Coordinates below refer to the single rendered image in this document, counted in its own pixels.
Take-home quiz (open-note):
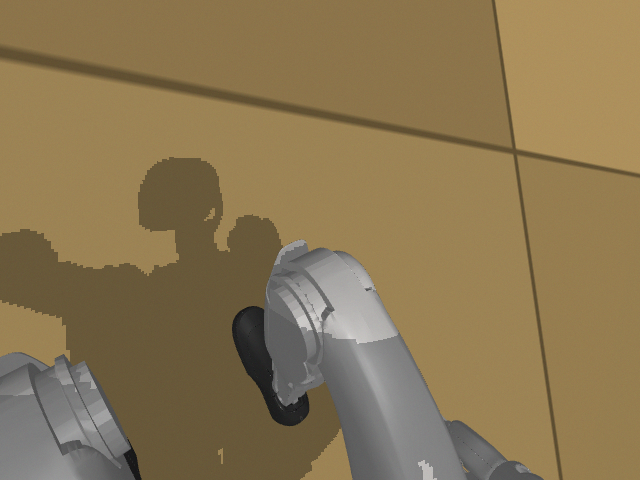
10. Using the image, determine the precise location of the right robot foot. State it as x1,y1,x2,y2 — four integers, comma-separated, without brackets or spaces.
232,306,309,426

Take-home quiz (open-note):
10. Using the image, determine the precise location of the left robot foot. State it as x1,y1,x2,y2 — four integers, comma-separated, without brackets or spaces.
123,434,142,480

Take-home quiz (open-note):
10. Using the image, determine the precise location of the right robot arm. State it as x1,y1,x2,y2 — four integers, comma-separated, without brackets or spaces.
489,461,544,480

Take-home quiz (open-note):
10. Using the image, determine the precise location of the right robot hand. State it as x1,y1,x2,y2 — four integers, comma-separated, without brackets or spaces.
442,416,508,480

